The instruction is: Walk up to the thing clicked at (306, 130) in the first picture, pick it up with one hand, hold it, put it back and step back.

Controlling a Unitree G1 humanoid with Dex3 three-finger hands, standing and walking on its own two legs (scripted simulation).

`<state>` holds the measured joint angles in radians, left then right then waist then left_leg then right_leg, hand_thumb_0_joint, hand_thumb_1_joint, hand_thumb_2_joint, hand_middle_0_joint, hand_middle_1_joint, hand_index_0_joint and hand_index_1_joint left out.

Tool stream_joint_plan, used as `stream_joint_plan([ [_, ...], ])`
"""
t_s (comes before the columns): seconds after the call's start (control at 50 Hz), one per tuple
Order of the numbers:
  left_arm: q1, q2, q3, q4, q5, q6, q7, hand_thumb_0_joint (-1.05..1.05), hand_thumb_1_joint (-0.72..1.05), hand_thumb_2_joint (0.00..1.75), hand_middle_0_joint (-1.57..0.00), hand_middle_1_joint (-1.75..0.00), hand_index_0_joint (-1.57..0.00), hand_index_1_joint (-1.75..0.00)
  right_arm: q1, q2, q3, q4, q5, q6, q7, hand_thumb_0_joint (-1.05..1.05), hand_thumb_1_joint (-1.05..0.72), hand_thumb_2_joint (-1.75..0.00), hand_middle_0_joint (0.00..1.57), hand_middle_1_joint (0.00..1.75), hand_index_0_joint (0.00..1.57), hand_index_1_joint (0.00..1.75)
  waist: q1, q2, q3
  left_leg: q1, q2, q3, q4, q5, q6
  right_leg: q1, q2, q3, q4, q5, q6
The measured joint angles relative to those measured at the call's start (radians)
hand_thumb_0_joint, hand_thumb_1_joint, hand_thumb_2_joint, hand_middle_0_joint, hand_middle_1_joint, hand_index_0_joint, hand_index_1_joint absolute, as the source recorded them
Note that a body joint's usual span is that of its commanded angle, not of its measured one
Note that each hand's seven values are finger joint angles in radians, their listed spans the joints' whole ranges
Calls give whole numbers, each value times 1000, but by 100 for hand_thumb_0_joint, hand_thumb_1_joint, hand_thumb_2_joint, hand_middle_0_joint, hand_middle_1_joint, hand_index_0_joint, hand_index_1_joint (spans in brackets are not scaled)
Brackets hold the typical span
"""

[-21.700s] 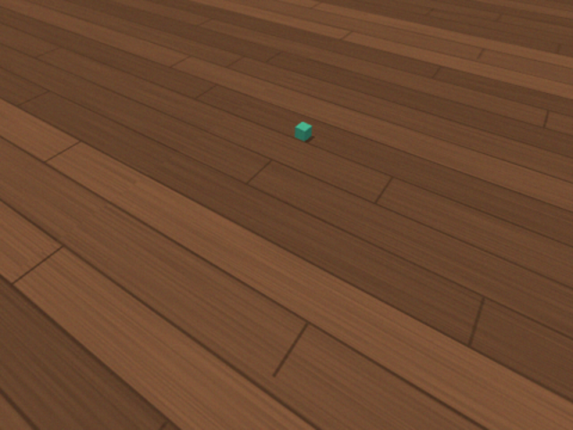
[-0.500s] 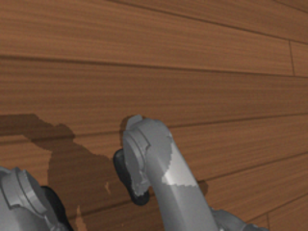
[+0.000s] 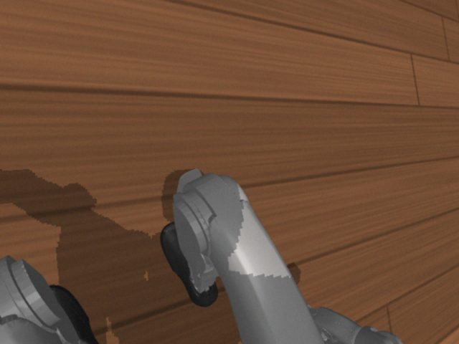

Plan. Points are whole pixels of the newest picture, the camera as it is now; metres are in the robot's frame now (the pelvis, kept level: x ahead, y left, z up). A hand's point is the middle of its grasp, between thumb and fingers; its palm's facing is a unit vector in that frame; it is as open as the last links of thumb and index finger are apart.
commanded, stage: rest palm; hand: left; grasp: from above
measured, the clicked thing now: out of the picture +0.41 +0.34 -0.28
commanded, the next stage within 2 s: close in 0.16 s
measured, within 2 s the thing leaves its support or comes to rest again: neither
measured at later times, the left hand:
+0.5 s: hand out of the picture +0.42 +0.33 -0.25, palm faces +0.01 -0.48 -0.88, open 12.8 cm
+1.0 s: hand out of the picture +0.42 +0.33 -0.26, palm faces +0.02 -0.48 -0.88, open 11.6 cm
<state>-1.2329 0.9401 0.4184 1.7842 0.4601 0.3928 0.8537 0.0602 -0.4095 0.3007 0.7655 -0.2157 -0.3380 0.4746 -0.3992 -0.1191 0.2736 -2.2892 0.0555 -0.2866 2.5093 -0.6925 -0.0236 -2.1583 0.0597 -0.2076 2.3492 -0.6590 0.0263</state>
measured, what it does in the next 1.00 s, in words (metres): stands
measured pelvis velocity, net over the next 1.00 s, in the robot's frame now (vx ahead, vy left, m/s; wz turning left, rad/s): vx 0.00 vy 0.00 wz -0.02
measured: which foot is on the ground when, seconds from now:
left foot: down 0.00-1.00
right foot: down 0.00-1.00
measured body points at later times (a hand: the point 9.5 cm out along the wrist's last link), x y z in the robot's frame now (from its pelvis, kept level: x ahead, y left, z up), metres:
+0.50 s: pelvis +0.00 +0.00 +0.00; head +0.29 +0.10 +0.32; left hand +0.42 +0.35 -0.20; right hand +0.03 -0.25 -0.06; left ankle +0.07 +0.14 -0.28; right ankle +0.12 -0.11 -0.28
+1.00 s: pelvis +0.00 +0.00 +0.00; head +0.29 +0.10 +0.32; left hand +0.42 +0.35 -0.20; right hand +0.02 -0.25 -0.06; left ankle +0.07 +0.14 -0.28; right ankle +0.12 -0.11 -0.28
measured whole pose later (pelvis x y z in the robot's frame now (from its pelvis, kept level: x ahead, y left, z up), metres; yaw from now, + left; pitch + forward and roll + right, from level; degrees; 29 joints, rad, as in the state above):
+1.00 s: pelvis +0.00 +0.00 +0.00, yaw -1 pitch +25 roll -14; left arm -1.20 0.98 0.41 1.77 0.42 0.37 0.84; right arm 0.06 -0.43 0.34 0.73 -0.21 -0.33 0.46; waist -0.40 -0.14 0.28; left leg -2.29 0.06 -0.31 2.53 -0.70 -0.03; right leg -2.16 0.07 -0.22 2.36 -0.66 0.02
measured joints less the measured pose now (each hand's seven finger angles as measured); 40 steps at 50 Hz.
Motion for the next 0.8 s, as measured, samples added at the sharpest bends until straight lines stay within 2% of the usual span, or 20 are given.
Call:
stream_joint_plan([
  [0.14,29,2,15,-27,-58,-2,18,0,-48,100,-12,-96,-9,-99,2,-6,17,-13,-4,5,2,0,-91,-90,19,30,19,30,2,-23,23,15,-9,-6,14,-7,-5,19,-6,-4,15,-12,-3],
  [0.3,20,25,-1,-25,-45,-7,2,0,-46,101,-13,-97,-10,-100,-6,-19,23,-19,2,16,-1,0,-91,-90,19,30,19,30,6,-12,10,-1,-10,-8,20,-14,-7,4,-6,-6,20,-19,-4],
  [0.42,1,31,-23,-19,-40,-1,-16,0,-37,101,-18,-96,-16,-98,-8,-19,27,-34,8,14,1,0,-91,-90,19,30,19,30,7,-10,3,-10,-6,-10,19,-10,-5,-7,-2,-7,16,-10,-2],
  [0.52,6,30,-27,-10,-14,2,-34,0,-31,96,-21,-92,-19,-94,-6,-10,29,-34,18,15,-3,0,-90,-89,19,30,19,30,4,-12,-4,-18,-3,-14,15,-3,-6,-17,1,-10,9,2,-2],
  [0.62,23,25,-23,-18,10,-3,-29,0,-28,93,-24,-88,-22,-91,-2,-2,33,-28,16,14,-7,0,-90,-89,19,30,19,30,3,-18,1,-14,0,-17,11,0,-7,-16,5,-12,3,8,-3],
  [0.7,35,28,-13,-24,-1,-13,-13,0,-26,91,-27,-85,-24,-88,2,-1,34,-23,11,9,-8,0,-90,-89,19,30,19,30,0,-23,11,-6,0,-19,12,-3,-9,-8,5,-14,3,7,-5],
  [0.8,48,34,1,-23,-33,-23,2,0,-23,88,-30,-82,-27,-84,9,-11,41,-29,5,8,-10,0,-90,-89,19,30,19,30,-3,-27,17,3,0,-24,18,-11,-12,-1,5,-17,8,0,-7],
])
